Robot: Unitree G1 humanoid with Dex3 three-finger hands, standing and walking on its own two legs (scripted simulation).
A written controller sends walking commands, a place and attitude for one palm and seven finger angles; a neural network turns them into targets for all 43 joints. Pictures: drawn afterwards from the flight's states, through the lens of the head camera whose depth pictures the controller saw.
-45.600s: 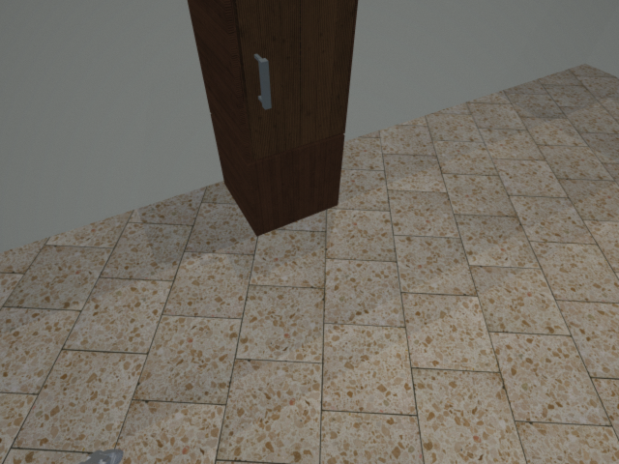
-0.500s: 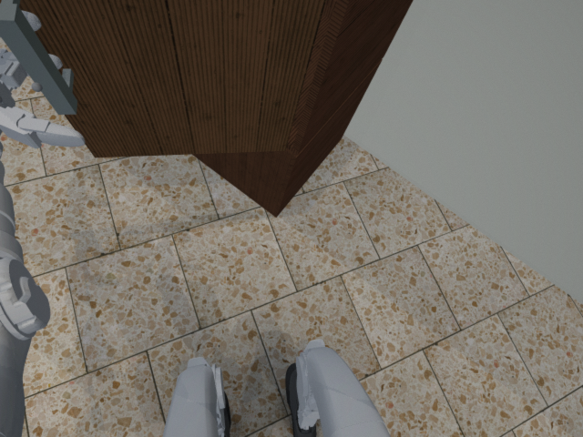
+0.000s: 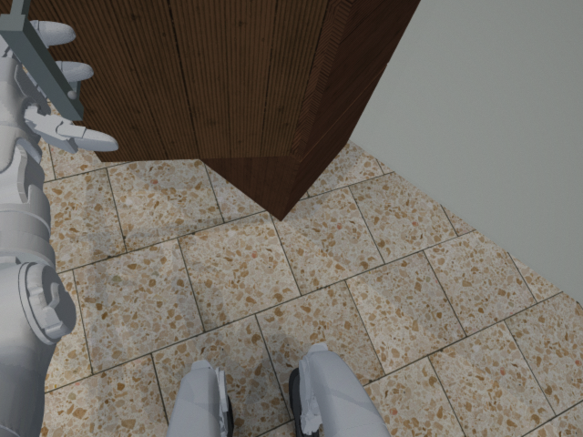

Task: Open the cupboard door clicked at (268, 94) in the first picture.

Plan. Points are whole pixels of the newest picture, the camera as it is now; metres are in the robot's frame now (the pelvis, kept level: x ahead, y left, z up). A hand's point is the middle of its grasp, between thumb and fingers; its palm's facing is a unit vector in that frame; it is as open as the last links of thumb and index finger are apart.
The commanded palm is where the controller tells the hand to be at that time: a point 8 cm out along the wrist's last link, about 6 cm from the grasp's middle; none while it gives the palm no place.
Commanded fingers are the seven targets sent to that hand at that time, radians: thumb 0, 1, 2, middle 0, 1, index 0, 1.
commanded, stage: slide the fingers in behind the handle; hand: left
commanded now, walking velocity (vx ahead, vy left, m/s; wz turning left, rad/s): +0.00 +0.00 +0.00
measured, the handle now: (50, 61) +0.58 +0.25 +0.06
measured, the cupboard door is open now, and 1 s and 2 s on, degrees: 44 44 62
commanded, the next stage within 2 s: close the thumb around the handle in 0.54 s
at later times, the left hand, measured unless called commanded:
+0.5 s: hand (72, 95) +0.53 +0.22 +0.05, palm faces +0.03 -1.00 -0.01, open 14.0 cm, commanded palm +0.52 +0.24 +0.05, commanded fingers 0.00 -0.50 0.30 -0.30 -1.20 -0.30 -1.20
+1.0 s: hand (73, 96) +0.53 +0.22 +0.05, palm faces +0.03 -1.00 -0.02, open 10.4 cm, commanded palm +0.51 +0.24 +0.05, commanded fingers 0.00 0.56 0.76 -0.38 -1.31 -0.38 -1.31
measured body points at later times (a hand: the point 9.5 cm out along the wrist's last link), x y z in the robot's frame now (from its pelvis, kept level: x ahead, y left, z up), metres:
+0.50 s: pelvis +0.00 +0.00 +0.00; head +0.18 +0.04 +0.41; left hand +0.53 +0.27 +0.06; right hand +0.01 -0.26 -0.10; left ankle +0.00 +0.10 -0.63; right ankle +0.03 -0.13 -0.63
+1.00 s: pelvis +0.00 +0.01 +0.00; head +0.18 +0.04 +0.42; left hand +0.52 +0.27 +0.05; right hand +0.00 -0.26 -0.10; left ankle +0.00 +0.10 -0.63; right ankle +0.03 -0.13 -0.63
